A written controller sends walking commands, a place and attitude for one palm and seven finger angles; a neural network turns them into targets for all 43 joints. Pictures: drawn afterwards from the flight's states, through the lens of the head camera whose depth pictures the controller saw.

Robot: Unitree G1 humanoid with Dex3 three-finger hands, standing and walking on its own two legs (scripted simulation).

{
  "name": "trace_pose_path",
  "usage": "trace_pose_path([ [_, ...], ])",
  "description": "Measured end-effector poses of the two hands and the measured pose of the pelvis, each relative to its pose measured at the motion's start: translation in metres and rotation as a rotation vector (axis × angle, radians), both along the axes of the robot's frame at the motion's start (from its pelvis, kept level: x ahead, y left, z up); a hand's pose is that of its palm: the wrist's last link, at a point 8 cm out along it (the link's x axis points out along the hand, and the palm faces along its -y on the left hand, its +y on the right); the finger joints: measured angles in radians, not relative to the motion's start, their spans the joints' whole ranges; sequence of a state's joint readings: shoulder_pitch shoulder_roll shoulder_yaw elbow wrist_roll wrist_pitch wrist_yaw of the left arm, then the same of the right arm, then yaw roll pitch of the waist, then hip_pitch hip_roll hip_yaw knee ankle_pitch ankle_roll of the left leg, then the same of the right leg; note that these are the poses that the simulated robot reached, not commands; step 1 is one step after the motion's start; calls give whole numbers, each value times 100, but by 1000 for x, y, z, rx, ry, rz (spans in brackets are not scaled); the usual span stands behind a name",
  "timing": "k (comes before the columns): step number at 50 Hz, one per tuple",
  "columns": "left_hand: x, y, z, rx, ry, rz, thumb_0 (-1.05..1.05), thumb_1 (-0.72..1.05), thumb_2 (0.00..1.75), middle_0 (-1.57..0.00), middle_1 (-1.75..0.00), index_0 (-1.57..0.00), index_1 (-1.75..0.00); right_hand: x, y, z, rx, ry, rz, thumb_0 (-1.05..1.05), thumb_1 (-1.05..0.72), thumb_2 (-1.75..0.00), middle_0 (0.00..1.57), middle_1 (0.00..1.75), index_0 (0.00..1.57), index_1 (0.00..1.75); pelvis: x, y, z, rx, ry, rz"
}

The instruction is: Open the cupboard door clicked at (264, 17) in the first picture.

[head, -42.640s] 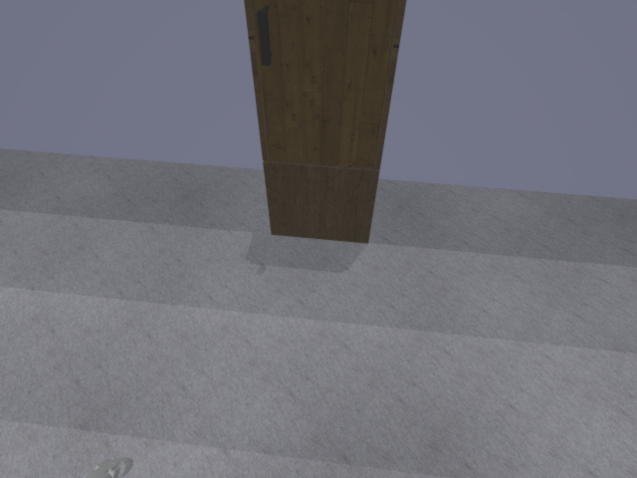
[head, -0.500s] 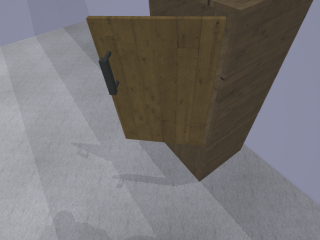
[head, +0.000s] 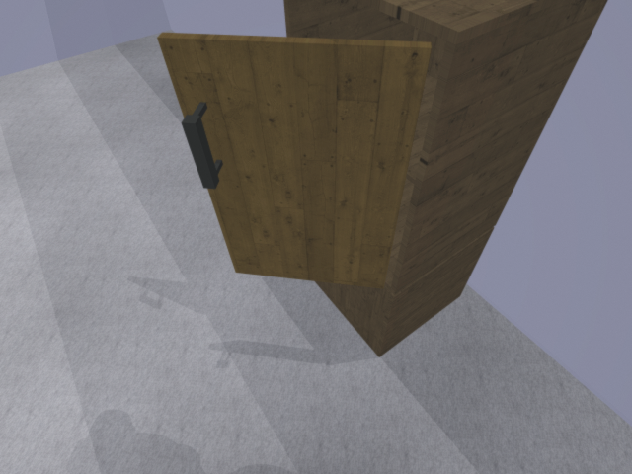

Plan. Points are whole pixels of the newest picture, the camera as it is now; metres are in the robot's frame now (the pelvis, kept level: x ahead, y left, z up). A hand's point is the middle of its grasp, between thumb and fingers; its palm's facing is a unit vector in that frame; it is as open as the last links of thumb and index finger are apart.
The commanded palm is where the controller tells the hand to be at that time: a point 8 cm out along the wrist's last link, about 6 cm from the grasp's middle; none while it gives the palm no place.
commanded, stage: look again from close up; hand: left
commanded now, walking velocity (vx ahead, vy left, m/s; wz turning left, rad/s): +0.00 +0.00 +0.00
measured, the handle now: (206, 146) +0.60 +0.21 +0.08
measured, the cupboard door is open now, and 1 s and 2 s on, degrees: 46 46 46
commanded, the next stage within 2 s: raise the hand with hooked fingers in 0.60 s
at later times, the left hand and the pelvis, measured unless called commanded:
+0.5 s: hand out of the picture +0.04 +0.18 -0.17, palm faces +0.03 -0.97 -0.23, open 7.3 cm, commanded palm none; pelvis +0.03 +0.00 +0.00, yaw +0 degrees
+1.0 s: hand (175, 385) +0.22 +0.18 +0.01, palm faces +0.01 -1.00 -0.02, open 8.0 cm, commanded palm +0.14 +0.25 -0.04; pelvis +0.00 +0.01 -0.03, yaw +2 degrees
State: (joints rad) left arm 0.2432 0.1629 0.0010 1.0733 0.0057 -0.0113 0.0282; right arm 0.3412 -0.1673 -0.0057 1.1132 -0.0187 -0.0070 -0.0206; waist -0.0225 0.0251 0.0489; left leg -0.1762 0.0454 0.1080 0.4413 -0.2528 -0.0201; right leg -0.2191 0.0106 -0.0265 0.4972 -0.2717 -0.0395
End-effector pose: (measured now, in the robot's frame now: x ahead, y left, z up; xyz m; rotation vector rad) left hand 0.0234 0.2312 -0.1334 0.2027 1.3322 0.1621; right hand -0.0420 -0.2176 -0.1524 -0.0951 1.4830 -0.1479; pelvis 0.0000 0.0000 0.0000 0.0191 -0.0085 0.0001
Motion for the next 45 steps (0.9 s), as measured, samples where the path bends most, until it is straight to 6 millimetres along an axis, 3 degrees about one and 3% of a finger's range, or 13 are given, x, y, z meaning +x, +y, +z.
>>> trace_pose_path([
  [5,3,-1,-1,-2,13,7,1,92,90,-20,-30,-20,-30,9,5,0,8,-1,3,0,-91,-90,20,30,20,30,7,0,0,0,4,0],
  [12,6,-2,-2,-4,22,21,1,92,90,-20,-30,-20,-30,40,7,-2,10,-53,15,0,-91,-90,20,30,20,30,16,0,0,0,4,0],
  [21,8,-5,-4,-11,37,37,1,92,90,-20,-30,-20,-30,74,-3,0,-19,-105,35,1,-92,-90,20,30,20,30,27,-1,0,0,6,0],
  [36,16,-6,-5,-7,29,39,1,91,90,-20,-30,-20,-30,89,-10,1,-32,-111,41,0,-91,-90,20,30,20,30,33,-3,0,-8,11,2],
  [38,42,1,12,-9,-147,112,2,92,90,-20,-30,-20,-30,99,-13,7,-57,-202,46,0,-91,-90,20,30,20,30,31,-2,-1,-10,13,0],
  [43,141,15,105,12,-803,96,3,89,88,-20,-33,-20,-33,151,-22,22,-113,-529,81,1,-91,-90,20,30,20,30,23,6,-5,-7,33,53],
  [45,170,16,136,-17,-1018,32,2,85,87,-20,-35,-20,-35,175,-25,33,-127,-656,97,1,-91,-90,20,30,20,30,16,8,-10,-5,60,59],
])
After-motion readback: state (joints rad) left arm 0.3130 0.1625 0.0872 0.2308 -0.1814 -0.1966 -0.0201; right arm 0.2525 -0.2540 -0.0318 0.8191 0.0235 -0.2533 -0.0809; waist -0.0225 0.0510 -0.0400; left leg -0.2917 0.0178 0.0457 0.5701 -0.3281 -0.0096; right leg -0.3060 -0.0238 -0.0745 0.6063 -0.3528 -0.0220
